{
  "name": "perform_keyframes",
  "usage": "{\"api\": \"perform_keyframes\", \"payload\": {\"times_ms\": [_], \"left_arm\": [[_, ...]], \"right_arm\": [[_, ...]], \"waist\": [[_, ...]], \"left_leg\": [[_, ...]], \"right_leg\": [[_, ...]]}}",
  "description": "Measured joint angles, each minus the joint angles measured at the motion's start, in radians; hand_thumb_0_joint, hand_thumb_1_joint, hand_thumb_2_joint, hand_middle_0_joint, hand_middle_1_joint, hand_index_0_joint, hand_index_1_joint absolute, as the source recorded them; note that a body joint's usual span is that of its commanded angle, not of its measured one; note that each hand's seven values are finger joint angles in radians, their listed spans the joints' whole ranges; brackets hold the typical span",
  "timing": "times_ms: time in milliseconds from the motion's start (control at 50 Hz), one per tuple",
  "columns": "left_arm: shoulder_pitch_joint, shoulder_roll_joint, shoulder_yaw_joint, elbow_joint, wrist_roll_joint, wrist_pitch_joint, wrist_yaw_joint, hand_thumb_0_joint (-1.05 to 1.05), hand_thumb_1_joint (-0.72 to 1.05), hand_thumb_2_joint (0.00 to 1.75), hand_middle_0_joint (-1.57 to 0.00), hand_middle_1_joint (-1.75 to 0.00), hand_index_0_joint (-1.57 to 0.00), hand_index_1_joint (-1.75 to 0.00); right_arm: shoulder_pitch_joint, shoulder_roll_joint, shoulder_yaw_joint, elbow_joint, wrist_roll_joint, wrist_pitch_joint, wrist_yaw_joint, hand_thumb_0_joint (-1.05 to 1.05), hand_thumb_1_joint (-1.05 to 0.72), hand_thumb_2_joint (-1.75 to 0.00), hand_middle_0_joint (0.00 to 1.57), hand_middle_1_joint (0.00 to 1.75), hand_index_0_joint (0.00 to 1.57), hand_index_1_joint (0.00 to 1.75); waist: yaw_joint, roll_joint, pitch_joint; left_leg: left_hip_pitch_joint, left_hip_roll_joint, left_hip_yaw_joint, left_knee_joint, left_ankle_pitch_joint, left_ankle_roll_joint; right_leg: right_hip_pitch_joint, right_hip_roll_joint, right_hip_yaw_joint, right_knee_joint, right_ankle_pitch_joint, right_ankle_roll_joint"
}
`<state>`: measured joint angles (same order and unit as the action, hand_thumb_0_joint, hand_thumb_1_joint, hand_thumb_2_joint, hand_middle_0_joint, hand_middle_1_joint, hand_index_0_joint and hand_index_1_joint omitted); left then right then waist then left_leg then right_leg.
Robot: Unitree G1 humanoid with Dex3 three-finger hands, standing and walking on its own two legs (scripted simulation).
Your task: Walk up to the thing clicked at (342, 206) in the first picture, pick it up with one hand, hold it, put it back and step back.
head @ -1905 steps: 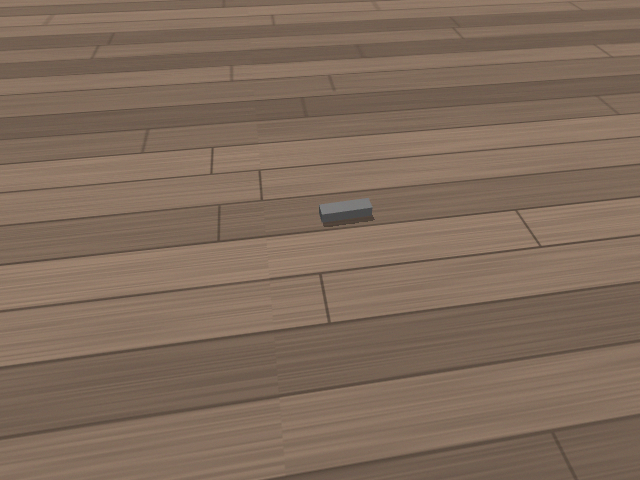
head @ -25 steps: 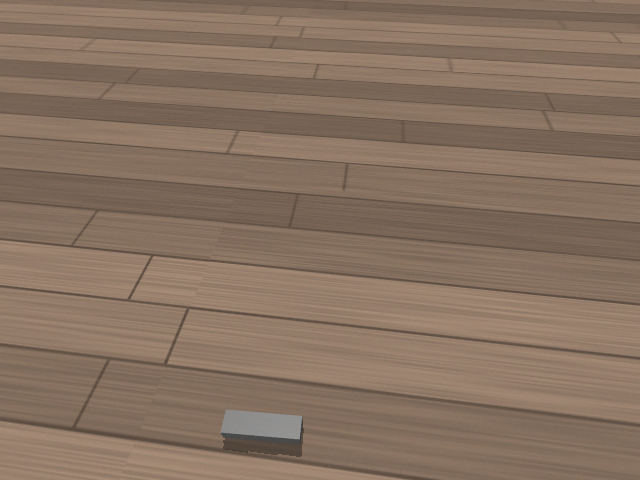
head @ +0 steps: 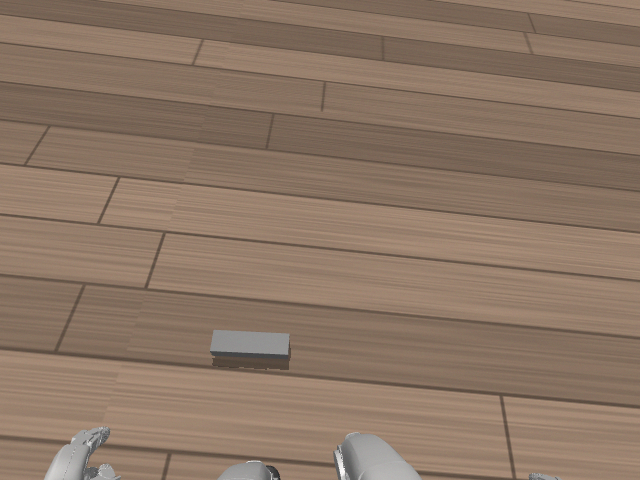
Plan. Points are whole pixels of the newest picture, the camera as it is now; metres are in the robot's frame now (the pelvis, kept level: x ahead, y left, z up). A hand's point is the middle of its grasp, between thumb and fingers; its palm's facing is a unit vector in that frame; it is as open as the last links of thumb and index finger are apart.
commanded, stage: step back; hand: left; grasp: from above
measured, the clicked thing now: (251, 344) +0.49 +0.15 -0.74
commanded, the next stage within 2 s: none
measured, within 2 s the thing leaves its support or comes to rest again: neither
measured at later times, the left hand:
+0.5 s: hand out of the picture -0.02 +0.22 -0.13, palm faces -0.03 -0.91 -0.42, open 7.4 cm
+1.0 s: hand out of the picture -0.21 +0.24 -0.16, palm faces -0.03 -0.91 -0.41, open 7.4 cm
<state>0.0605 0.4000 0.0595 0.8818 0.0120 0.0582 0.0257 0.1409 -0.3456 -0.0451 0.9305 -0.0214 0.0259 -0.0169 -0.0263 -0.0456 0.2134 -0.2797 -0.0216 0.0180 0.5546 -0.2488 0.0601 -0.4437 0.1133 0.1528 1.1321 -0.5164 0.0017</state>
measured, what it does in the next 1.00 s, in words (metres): walks backwards: right foot, then left foot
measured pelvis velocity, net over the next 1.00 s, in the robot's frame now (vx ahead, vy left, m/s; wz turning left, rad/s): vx -0.30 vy -0.04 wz -0.04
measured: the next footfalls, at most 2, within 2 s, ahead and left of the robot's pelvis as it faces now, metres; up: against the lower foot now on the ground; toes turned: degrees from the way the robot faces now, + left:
right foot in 0.26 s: -0.05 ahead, -0.14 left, +0.00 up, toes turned -2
left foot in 0.64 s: -0.17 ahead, +0.09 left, +0.00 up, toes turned +0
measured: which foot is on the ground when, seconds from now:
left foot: down 0.00-0.30, up 0.32-0.62, down 0.64-1.00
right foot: up 0.00-0.24, down 0.26-0.68, up 0.70-1.00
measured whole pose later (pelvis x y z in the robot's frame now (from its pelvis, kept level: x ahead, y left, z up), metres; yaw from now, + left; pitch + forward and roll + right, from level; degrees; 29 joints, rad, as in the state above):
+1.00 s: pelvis -0.30 -0.04 -0.01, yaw -2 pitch -2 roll -1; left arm 0.20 0.40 0.09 0.84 0.02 0.05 0.01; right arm 0.09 -0.38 -0.03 0.80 -0.03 0.03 -0.01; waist 0.03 0.00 0.18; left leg -0.40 0.06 0.01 0.65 -0.21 0.00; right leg -0.26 0.02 0.07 0.76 -0.45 0.02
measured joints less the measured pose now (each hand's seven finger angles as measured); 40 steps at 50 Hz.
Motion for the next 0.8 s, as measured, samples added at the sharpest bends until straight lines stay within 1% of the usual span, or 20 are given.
{"api": "perform_keyframes", "payload": {"times_ms": [80,140,220,260,280,300,340,360,400,460,500,580,620,640,660,680,700,740,760,800], "left_arm": [[0.041,-0.007,0.006,-0.007,0.004,0.005,-0.006,0.0,0.9,0.9,-0.2,-0.3,-0.2,-0.3],[0.06,-0.01,0.012,-0.01,0.006,0.006,-0.011,0.0,0.9,0.9,-0.2,-0.3,-0.2,-0.3],[0.082,-0.013,0.019,-0.014,0.009,0.0,-0.021,0.0,0.9,0.9,-0.2,-0.3,-0.2,-0.3],[0.1,-0.015,0.023,-0.015,0.011,-0.009,-0.028,0.0,0.9,0.9,-0.2,-0.3,-0.2,-0.3],[0.102,-0.027,0.025,-0.008,0.016,-0.014,-0.028,0.0,0.9,0.9,-0.2,-0.3,-0.2,-0.3],[0.109,-0.038,0.024,-0.008,0.02,-0.016,-0.031,0.0,0.9,0.9,-0.2,-0.3,-0.2,-0.3],[0.131,-0.044,0.018,-0.019,0.026,-0.015,-0.038,0.0,0.9,0.9,-0.2,-0.3,-0.2,-0.3],[0.138,-0.048,0.016,-0.023,0.026,-0.015,-0.037,0.0,0.9,0.9,-0.2,-0.3,-0.21,-0.3],[0.144,-0.058,0.014,-0.029,0.025,-0.013,-0.031,0.0,0.9,0.9,-0.2,-0.3,-0.21,-0.3],[0.13,-0.063,0.013,-0.05,0.029,-0.012,-0.025,0.0,0.9,0.9,-0.2,-0.3,-0.21,-0.3],[0.113,-0.063,0.011,-0.074,0.031,-0.017,-0.019,0.0,0.9,0.9,-0.2,-0.3,-0.21,-0.3],[0.073,-0.054,0.006,-0.121,0.029,-0.025,-0.011,0.0,0.9,0.9,-0.2,-0.3,-0.21,-0.3],[0.06,-0.046,0.002,-0.137,0.023,-0.023,-0.013,0.0,0.9,0.9,-0.2,-0.3,-0.21,-0.3],[0.055,-0.041,0.0,-0.141,0.019,-0.019,-0.015,0.0,0.9,0.9,-0.2,-0.3,-0.21,-0.3],[0.047,-0.032,0.0,-0.139,0.016,-0.014,-0.017,0.0,0.9,0.9,-0.2,-0.3,-0.21,-0.3],[0.043,-0.023,0.002,-0.133,0.013,-0.007,-0.018,0.0,0.9,0.9,-0.2,-0.3,-0.21,-0.3],[0.044,-0.022,0.004,-0.122,0.01,-0.001,-0.018,0.0,0.9,0.9,-0.2,-0.3,-0.21,-0.3],[0.05,-0.025,0.009,-0.095,0.011,0.011,-0.015,0.0,0.9,0.9,-0.2,-0.3,-0.21,-0.3],[0.056,-0.022,0.012,-0.086,0.007,0.014,-0.013,0.0,0.9,0.9,-0.2,-0.3,-0.21,-0.3],[0.073,-0.015,0.02,-0.078,0.001,0.012,-0.013,0.0,0.9,0.9,-0.2,-0.3,-0.21,-0.3]], "right_arm": [[-0.006,0.009,0.002,-0.043,0.003,-0.009,-0.004,0.01,-0.9,-0.9,0.21,0.3,0.2,0.3],[-0.015,0.01,0.006,-0.068,0.002,-0.011,-0.002,0.01,-0.9,-0.9,0.21,0.3,0.2,0.3],[-0.031,-0.002,0.01,-0.084,0.0,-0.004,0.002,0.01,-0.9,-0.9,0.21,0.3,0.2,0.3],[-0.034,-0.013,0.01,-0.084,0.003,0.004,0.005,0.01,-0.9,-0.9,0.21,0.3,0.2,0.3],[-0.04,-0.025,0.007,-0.078,0.006,0.009,0.005,0.01,-0.9,-0.9,0.21,0.3,0.2,0.3],[-0.041,-0.033,0.003,-0.07,0.011,0.015,0.005,0.01,-0.9,-0.9,0.21,0.3,0.2,0.3],[-0.032,-0.035,-0.003,-0.053,0.017,0.027,0.0,0.01,-0.9,-0.9,0.21,0.3,0.2,0.3],[-0.024,-0.039,-0.004,-0.047,0.02,0.03,-0.001,0.01,-0.9,-0.9,0.21,0.3,0.2,0.3],[-0.005,-0.051,-0.003,-0.044,0.028,0.026,-0.003,0.01,-0.9,-0.9,0.21,0.3,0.2,0.3],[0.029,-0.067,-0.001,-0.047,0.028,0.015,-0.007,0.01,-0.9,-0.9,0.21,0.3,0.2,0.3],[0.047,-0.074,0.0,-0.046,0.026,0.017,-0.009,0.01,-0.9,-0.9,0.21,0.3,0.2,0.3],[0.061,-0.073,0.0,-0.042,0.019,0.02,-0.009,0.01,-0.9,-0.9,0.21,0.3,0.2,0.3],[0.059,-0.068,0.0,-0.043,0.016,0.015,-0.006,0.01,-0.9,-0.9,0.21,0.3,0.2,0.3],[0.059,-0.065,-0.001,-0.044,0.014,0.01,-0.003,0.01,-0.9,-0.9,0.21,0.3,0.2,0.3],[0.051,-0.055,-0.004,-0.041,0.011,0.006,-0.002,0.01,-0.9,-0.9,0.21,0.3,0.2,0.3],[0.046,-0.041,-0.004,-0.041,0.004,0.004,0.001,0.01,-0.9,-0.9,0.21,0.3,0.2,0.3],[0.046,-0.035,0.0,-0.044,0.0,0.004,0.009,0.01,-0.9,-0.9,0.21,0.3,0.2,0.3],[0.045,-0.029,0.007,-0.048,-0.007,0.001,0.017,0.01,-0.9,-0.9,0.21,0.3,0.2,0.3],[0.044,-0.023,0.011,-0.048,-0.01,0.001,0.016,0.01,-0.9,-0.9,0.21,0.3,0.2,0.3],[0.041,-0.013,0.017,-0.05,-0.011,0.002,0.011,0.01,-0.9,-0.9,0.21,0.3,0.2,0.3]], "waist": [[0.002,0.006,0.002],[0.005,0.014,0.005],[0.009,0.031,-0.003],[0.017,0.04,-0.02],[0.014,0.068,-0.017],[0.007,0.092,-0.019],[0.022,0.08,-0.04],[0.031,0.071,-0.046],[0.037,0.069,-0.057],[0.035,0.074,-0.064],[0.036,0.074,-0.06],[0.032,0.064,-0.039],[0.028,0.055,-0.032],[0.024,0.05,-0.031],[0.022,0.028,-0.02],[0.028,0.002,-0.012],[0.027,-0.003,-0.015],[0.01,0.017,-0.023],[0.008,0.019,-0.03],[0.015,0.018,-0.046]], "left_leg": [[-0.018,0.012,0.027,0.011,0.013,0.002],[-0.043,0.024,0.045,0.033,0.021,-0.002],[-0.09,0.047,0.06,0.071,0.035,-0.018],[-0.12,0.058,0.065,0.099,0.038,-0.033],[-0.13,0.075,0.05,0.117,0.039,-0.042],[-0.141,0.074,0.019,0.133,0.012,-0.047],[-0.182,0.004,-0.049,0.275,-0.165,-0.059],[-0.199,-0.034,-0.079,0.369,-0.202,-0.063],[-0.213,-0.085,-0.125,0.504,-0.21,-0.063],[-0.19,-0.105,-0.147,0.583,-0.215,-0.073],[-0.146,-0.094,-0.14,0.545,-0.236,-0.08],[-0.041,-0.044,-0.101,0.343,-0.267,-0.081],[0.015,-0.021,-0.075,0.201,-0.228,-0.07],[0.046,-0.011,-0.061,0.12,-0.177,-0.062],[0.057,-0.022,-0.05,0.085,-0.125,-0.052],[0.056,-0.037,-0.036,0.082,-0.11,-0.045],[0.045,-0.035,-0.033,0.091,-0.107,-0.039],[0.028,-0.011,-0.051,0.094,-0.092,-0.032],[0.025,-0.001,-0.055,0.08,-0.076,-0.033],[0.015,0.015,-0.054,0.05,-0.043,-0.036]], "right_leg": [[0.053,-0.02,-0.008,-0.065,-0.008,0.02],[0.088,-0.041,-0.022,-0.145,-0.008,0.021],[0.142,-0.076,-0.072,-0.288,0.025,0.008],[0.196,-0.092,-0.097,-0.435,0.109,-0.01],[0.208,-0.077,-0.114,-0.464,0.136,-0.013],[0.21,-0.066,-0.131,-0.468,0.145,-0.018],[0.19,-0.083,-0.125,-0.459,0.153,-0.031],[0.188,-0.094,-0.118,-0.469,0.165,-0.034],[0.185,-0.107,-0.118,-0.507,0.201,-0.031],[0.165,-0.117,-0.135,-0.544,0.246,-0.031],[0.145,-0.122,-0.15,-0.552,0.267,-0.033],[0.096,-0.14,-0.185,-0.532,0.294,-0.029],[0.065,-0.149,-0.198,-0.506,0.302,-0.022],[0.047,-0.153,-0.205,-0.488,0.303,-0.017],[0.034,-0.169,-0.199,-0.469,0.305,-0.011],[0.024,-0.176,-0.177,-0.457,0.301,-0.012],[0.007,-0.157,-0.152,-0.417,0.213,-0.013],[-0.032,-0.079,-0.091,-0.238,0.053,-0.014],[-0.047,-0.045,-0.062,-0.143,0.024,-0.018],[-0.06,-0.005,-0.031,-0.007,0.013,-0.018]]}}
